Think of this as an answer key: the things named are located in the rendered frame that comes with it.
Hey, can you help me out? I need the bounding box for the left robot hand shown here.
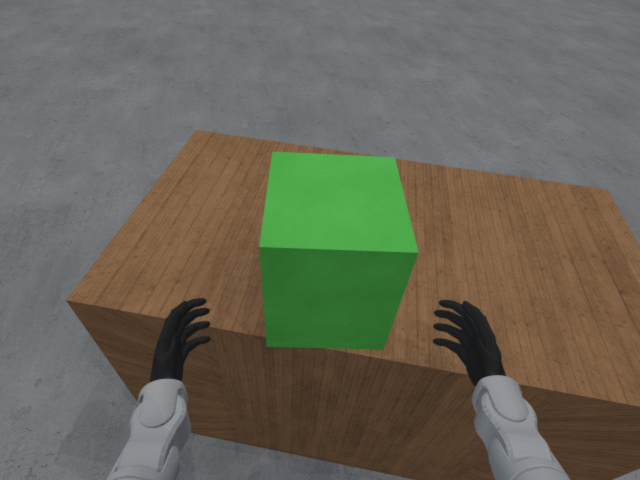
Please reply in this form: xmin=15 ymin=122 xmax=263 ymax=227
xmin=150 ymin=298 xmax=211 ymax=382

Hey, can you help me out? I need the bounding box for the carton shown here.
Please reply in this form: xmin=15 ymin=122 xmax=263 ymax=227
xmin=259 ymin=152 xmax=419 ymax=350

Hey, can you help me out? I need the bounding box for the right robot forearm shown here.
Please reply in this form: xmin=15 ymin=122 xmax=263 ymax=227
xmin=472 ymin=375 xmax=570 ymax=480

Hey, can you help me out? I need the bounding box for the left robot forearm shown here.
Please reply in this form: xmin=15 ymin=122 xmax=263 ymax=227
xmin=106 ymin=379 xmax=191 ymax=480

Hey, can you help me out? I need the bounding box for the pedestal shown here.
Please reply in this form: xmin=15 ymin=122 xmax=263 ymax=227
xmin=66 ymin=130 xmax=640 ymax=480

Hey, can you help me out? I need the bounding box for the right robot hand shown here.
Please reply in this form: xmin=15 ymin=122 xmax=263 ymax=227
xmin=433 ymin=300 xmax=506 ymax=387

